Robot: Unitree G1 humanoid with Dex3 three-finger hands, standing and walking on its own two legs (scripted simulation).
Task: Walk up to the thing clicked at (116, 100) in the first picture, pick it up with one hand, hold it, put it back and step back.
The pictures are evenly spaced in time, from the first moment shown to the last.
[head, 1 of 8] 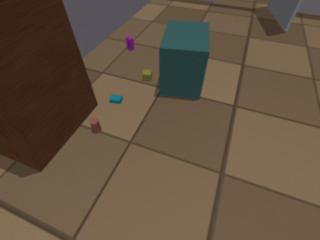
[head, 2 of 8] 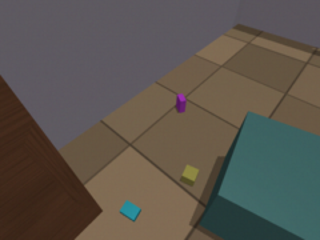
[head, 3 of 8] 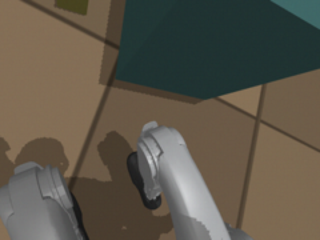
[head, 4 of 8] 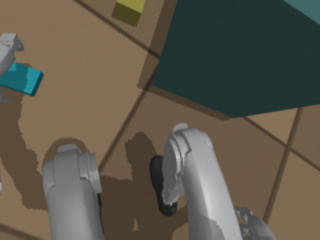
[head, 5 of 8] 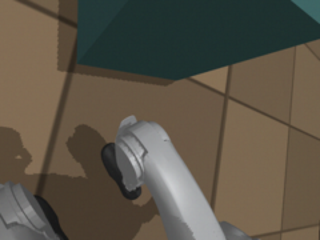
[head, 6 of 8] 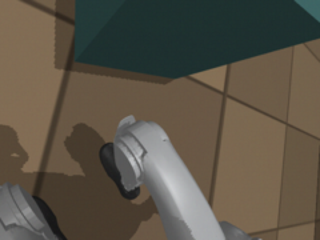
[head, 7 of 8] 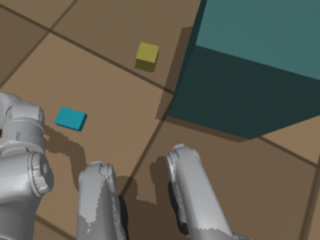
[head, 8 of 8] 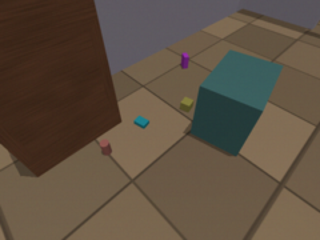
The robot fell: no
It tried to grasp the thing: no
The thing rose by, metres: 0.00
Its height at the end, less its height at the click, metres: +0.00
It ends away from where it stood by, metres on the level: 0.00
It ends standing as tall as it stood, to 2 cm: yes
